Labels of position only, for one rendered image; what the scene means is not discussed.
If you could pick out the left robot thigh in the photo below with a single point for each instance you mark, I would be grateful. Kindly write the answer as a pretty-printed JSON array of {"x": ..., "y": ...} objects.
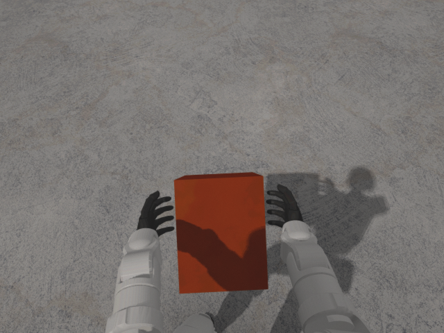
[{"x": 196, "y": 324}]

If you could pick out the robot right hand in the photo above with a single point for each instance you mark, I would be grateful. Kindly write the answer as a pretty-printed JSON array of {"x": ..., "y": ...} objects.
[{"x": 291, "y": 210}]

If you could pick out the left robot shin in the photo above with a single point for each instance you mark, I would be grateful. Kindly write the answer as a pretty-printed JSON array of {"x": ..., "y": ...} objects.
[{"x": 205, "y": 315}]

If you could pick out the robot right forearm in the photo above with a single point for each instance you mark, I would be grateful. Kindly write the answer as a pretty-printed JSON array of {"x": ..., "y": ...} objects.
[{"x": 322, "y": 304}]

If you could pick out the carton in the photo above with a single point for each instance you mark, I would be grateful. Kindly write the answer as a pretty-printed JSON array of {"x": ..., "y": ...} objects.
[{"x": 221, "y": 232}]

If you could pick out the robot left forearm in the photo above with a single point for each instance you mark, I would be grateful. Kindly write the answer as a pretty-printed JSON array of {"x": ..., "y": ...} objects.
[{"x": 138, "y": 288}]

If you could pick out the robot left hand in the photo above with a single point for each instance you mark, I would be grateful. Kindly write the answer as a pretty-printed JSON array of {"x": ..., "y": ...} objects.
[{"x": 149, "y": 214}]

